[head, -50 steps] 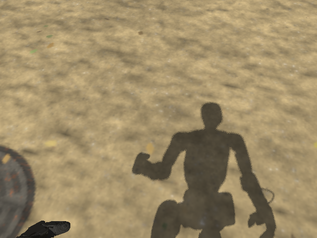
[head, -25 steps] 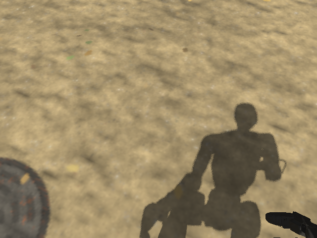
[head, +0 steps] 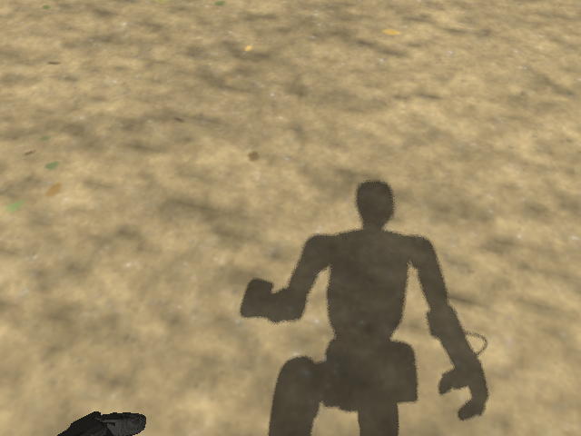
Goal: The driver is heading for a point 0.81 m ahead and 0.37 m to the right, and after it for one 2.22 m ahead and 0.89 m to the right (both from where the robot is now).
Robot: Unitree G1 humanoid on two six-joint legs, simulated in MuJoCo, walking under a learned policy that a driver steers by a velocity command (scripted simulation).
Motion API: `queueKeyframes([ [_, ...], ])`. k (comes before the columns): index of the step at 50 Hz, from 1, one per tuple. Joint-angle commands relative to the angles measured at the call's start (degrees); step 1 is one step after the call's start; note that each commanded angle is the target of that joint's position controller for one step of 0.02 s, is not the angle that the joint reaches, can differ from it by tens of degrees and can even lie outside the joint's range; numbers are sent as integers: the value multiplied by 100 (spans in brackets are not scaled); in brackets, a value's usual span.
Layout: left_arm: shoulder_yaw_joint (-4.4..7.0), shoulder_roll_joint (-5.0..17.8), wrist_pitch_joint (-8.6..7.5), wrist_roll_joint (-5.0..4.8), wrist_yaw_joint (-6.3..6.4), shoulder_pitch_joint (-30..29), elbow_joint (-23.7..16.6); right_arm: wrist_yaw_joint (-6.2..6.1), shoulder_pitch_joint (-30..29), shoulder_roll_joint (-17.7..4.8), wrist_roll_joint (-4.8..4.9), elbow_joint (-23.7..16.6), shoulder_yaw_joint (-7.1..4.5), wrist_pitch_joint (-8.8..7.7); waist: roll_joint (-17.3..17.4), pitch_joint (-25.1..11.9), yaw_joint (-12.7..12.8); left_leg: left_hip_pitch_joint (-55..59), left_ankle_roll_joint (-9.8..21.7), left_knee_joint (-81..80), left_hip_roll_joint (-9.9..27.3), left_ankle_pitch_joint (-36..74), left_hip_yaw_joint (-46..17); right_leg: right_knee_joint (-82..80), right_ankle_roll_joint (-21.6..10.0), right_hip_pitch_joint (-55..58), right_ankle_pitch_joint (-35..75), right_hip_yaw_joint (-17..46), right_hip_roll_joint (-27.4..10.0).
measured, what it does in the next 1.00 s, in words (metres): walks ahead, turning right: right foot, then left foot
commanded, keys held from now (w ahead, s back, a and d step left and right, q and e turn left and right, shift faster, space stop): w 0.02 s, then w+e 0.98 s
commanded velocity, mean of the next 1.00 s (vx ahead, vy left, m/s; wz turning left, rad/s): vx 0.50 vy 0.00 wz -0.45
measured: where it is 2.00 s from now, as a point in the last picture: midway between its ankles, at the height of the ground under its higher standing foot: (371, 324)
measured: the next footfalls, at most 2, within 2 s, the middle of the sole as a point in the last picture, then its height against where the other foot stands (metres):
right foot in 0.06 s outside the picture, level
left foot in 0.56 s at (255, 427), level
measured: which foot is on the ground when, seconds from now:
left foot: down 0.00-0.08, up 0.10-0.54, down 0.56-1.00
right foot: up 0.00-0.04, down 0.06-0.56, up 0.58-1.00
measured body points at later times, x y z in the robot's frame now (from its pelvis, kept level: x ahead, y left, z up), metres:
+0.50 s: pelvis +0.27 -0.03 +0.00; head +0.30 -0.05 +0.45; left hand +0.33 +0.26 -0.11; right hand +0.47 -0.30 -0.07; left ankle +0.46 +0.09 -0.71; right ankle +0.17 -0.12 -0.74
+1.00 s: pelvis +0.52 -0.09 +0.00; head +0.55 -0.12 +0.44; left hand +0.83 +0.00 -0.08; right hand +0.39 -0.36 -0.13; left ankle +0.46 +0.08 -0.74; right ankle +0.60 -0.28 -0.71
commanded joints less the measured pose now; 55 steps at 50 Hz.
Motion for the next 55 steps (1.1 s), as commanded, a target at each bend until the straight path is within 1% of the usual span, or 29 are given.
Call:
queueKeyframes([
  [1, 244, 736, -114, 2, -35, -3, -372, -68, -68, -1082, 18, -178, -271, 52, 700, -31, 433, 88, 794, 404, 1726, 3166, -736, -226, -264, 491, -504, -140, 165],
  [2, 357, 915, -106, 9, -7, 721, -147, -85, -184, -1039, -9, -193, -250, 93, 643, -486, 819, 3, 650, 1267, 1476, 3967, -450, -329, -419, 1424, -475, -352, 365],
  [3, 486, 1226, -80, 15, 40, 1639, 92, -119, -112, -819, -103, -276, -155, 105, 378, -1231, 1149, -694, 440, 2607, 1182, 3481, -151, -101, -656, 2910, -288, 22, 24],
  [4, 635, 1872, -35, 85, 64, 2158, 159, -80, 533, -267, -154, -486, 28, -4, -971, -2010, 941, -3014, -30, 4821, 321, 1273, 107, -320, -1603, 5091, -1072, 2628, -1330],
  [5, 542, 1504, -15, -36, 29, 2261, 191, -49, 426, -363, -138, -423, 33, -148, -1280, -2280, 1033, -4065, -109, 5732, -30, -1493, -587, -1284, -1919, 5510, -1914, 4297, -1625],
  [6, 434, 1195, -23, -43, 28, 1888, 113, 15, -51, -821, 25, -556, -83, -255, -816, -1472, 1036, -4652, -22, 6103, 339, -1254, -812, -1404, -1655, 4964, -2287, 3708, -1500],
  [7, 405, 1067, -22, 0, 38, 1524, 19, 23, -471, -820, 72, -662, -72, -319, -363, -912, 945, -4667, 47, 5915, 589, -751, -697, -1460, -1500, 4196, -1922, 3006, -1262],
  [8, 380, 963, -19, 34, 40, 1264, -22, -2, -687, -771, -19, -713, -74, -340, -22, -506, 804, -4524, 30, 5517, 768, -367, -617, -1572, -1429, 3470, -1341, 2499, -1052],
  [9, 335, 820, -32, 84, 44, 1105, -73, -23, -686, -754, -111, -715, -104, -315, -27, -378, 627, -4164, 2, 5133, 919, -71, -670, -1708, -1361, 2970, -835, 2178, -862],
  [13, 400, 943, -57, 31, 139, 1140, -57, -58, -746, -506, -188, -807, -66, -166, -169, -269, 436, -3743, -309, 4226, 879, 431, -573, -2088, -1519, 2219, -151, 1633, -610],
  [19, 494, 1150, 21, -57, 308, 1699, 136, -1, -2037, -318, -122, -1162, 13, -227, -157, 6, 854, -3351, -485, 2064, 519, 2195, -576, -2019, -1180, 1958, -553, 1315, -314],
  [24, 520, 1136, 135, -87, 366, 1983, 230, 96, -2397, -548, -53, -1309, -63, -336, -259, -6, 863, -2953, -333, 1378, 385, 1888, -771, -1406, -1030, 2497, -785, 1935, -541],
  [26, 530, 1105, 189, -64, 370, 1886, 197, 89, -1995, -671, -47, -1216, -132, -378, -403, -128, 612, -2361, -155, 1186, 357, 1469, -664, -973, -911, 2551, -545, 2108, -516],
  [27, 476, 943, 201, -45, 358, 1849, 160, 51, -1478, -805, -76, -1083, -215, -396, -356, -426, 355, -1531, 12, 994, 413, 1412, -615, -435, -762, 2391, -351, 1992, -240],
  [28, 352, 613, 186, 24, 327, 1801, 47, 1, -670, -1075, -169, -998, -302, -412, 65, -1176, -19, -154, 362, 1153, 1195, 1158, -1291, 959, -569, 1804, -783, 1622, 108],
  [29, 222, 180, 118, -65, 322, 2454, -128, -19, -83, -1574, -214, -853, -442, -318, 1650, -1973, 147, 1823, 1203, 878, 2499, 215, -3530, 2836, -159, -142, -2873, 765, 951],
  [30, 281, 625, 87, -156, 333, 2527, -118, 27, -29, -1191, -104, -801, -369, -269, 1850, -1847, 135, 1772, 1354, 461, 2793, -972, -4608, 3821, -88, -1059, -3514, 818, 595],
  [31, 404, 1041, 111, -174, 336, 2046, -113, 20, -317, -769, -88, -878, -256, -252, 1198, -1069, 38, 1096, 1106, 344, 2526, -1066, -3816, 4137, -60, -1286, -3012, 871, 341],
  [32, 427, 1049, 148, -129, 344, 1727, -162, 17, -612, -617, -120, -903, -203, -228, 840, -629, 113, 444, 933, 270, 2266, -412, -2995, 4109, -8, -1165, -2574, 692, 145],
  [33, 437, 976, 168, -74, 332, 1537, -222, 20, -829, -464, -140, -869, -156, -210, 775, -304, 209, -88, 877, 122, 2030, 193, -2438, 3875, 31, -1051, -2264, 646, 3],
  [35, 434, 748, 242, -96, 272, 1512, -284, 7, -1001, -395, -183, -798, -138, -230, 1001, -93, 391, -726, 803, -180, 1763, 816, -1658, 3578, 60, -649, -1931, 545, -218],
  [40, 356, 459, 308, -57, 200, 1077, -584, -11, -933, -696, -141, -582, -260, -291, 712, 11, 390, -776, 1005, -517, 1815, 1889, -663, 2614, 178, -831, -1088, 412, -329],
  [44, 296, 358, 238, -58, 52, 429, -781, -43, -832, -868, -99, -475, -295, -221, 586, 138, 169, -659, 841, -520, 1685, 2196, 120, 1350, 76, -510, -53, 73, -220],
  [48, 303, 411, 254, -71, -67, -119, -1071, -51, -538, -1074, 14, -309, -360, -105, 568, 311, 67, -103, 682, -328, 1890, 2482, 445, 698, -143, -449, -284, -188, -107],
  [51, 447, 688, 306, -22, -91, 185, -1128, -88, -542, -1318, 95, -300, -441, 11, 762, -40, 417, 217, 509, 727, 1914, 4802, 765, 531, -480, 373, -1128, -609, 352],
  [52, 583, 913, 328, 1, -69, 873, -968, -110, -640, -1342, 119, -336, -445, 66, 709, -380, 845, 47, 380, 1772, 1762, 5543, 924, 266, -642, 1270, -1042, -748, 628],
  [53, 769, 1253, 361, 13, 19, 1808, -718, -136, -630, -1179, 92, -386, -378, 67, 481, -863, 1310, -762, 118, 3187, 1494, 5104, 1030, -67, -852, 2772, -366, -567, 741],
  [54, 864, 1830, 401, 4, 160, 2073, -669, -109, -319, -508, -229, -617, -173, 17, -951, -1358, 994, -2879, -259, 5240, 841, 671, 1012, 20, -1420, 4642, 1059, 1522, -631],
  [55, 824, 2017, 311, 74, 116, 1839, -1013, -49, -66, -466, -232, -781, -51, -127, -1351, -2550, 781, -4035, -447, 6780, -45, -2171, -197, -701, -2536, 5490, 1191, 4346, -1827],
])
